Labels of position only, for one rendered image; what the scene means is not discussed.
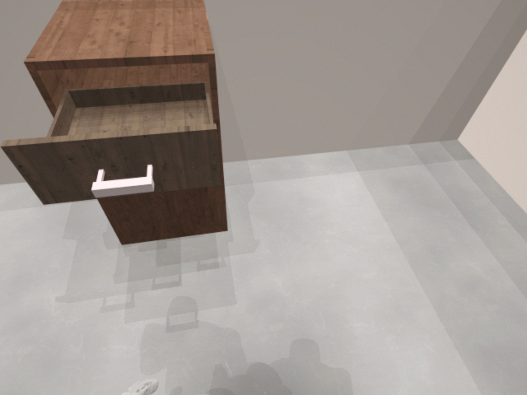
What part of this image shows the handle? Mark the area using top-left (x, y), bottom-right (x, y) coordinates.
top-left (91, 165), bottom-right (154, 198)

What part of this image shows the drawer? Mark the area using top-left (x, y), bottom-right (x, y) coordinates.
top-left (0, 81), bottom-right (222, 205)

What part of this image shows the cabinet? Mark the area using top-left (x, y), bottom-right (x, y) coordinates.
top-left (24, 0), bottom-right (228, 245)

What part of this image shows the robot left hand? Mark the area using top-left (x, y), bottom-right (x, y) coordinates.
top-left (121, 379), bottom-right (159, 395)

